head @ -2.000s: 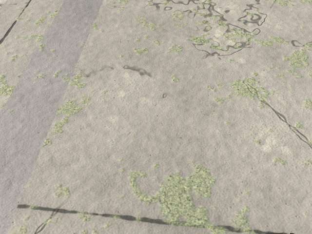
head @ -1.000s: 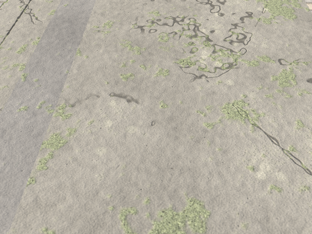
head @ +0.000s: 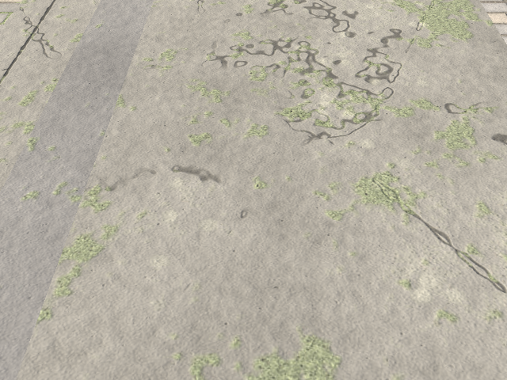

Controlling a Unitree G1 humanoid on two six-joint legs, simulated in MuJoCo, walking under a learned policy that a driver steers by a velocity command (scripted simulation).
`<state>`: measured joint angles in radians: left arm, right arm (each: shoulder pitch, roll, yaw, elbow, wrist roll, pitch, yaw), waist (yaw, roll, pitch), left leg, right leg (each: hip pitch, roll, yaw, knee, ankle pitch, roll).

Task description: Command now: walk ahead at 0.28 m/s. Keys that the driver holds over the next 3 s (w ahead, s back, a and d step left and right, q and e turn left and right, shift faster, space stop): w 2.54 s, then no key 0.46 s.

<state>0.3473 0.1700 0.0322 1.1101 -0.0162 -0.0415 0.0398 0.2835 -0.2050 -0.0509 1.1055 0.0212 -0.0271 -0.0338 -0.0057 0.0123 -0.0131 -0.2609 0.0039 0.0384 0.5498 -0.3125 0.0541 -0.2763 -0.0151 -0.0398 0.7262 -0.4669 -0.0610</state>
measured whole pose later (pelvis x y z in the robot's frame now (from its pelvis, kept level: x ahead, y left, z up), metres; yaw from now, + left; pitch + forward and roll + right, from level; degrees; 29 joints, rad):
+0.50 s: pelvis +0.20 -0.01 -0.01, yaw +0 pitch +3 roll +1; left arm 0.55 0.18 0.04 1.09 -0.01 -0.09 0.02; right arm -0.10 -0.22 -0.03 0.89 0.03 -0.09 0.05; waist 0.10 0.02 0.03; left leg -0.62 0.02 0.07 0.55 -0.02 0.09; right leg 0.19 -0.02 -0.05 0.17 -0.41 0.00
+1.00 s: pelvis +0.50 -0.01 +0.00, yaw +0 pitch +2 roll +2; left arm 0.03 0.23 0.05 0.86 -0.02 -0.09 -0.02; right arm 0.38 -0.24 -0.05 1.04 0.02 -0.09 0.00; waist -0.08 -0.04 0.00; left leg 0.04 -0.05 0.07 0.22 -0.30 0.02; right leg -0.64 -0.11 0.00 0.58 0.05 -0.03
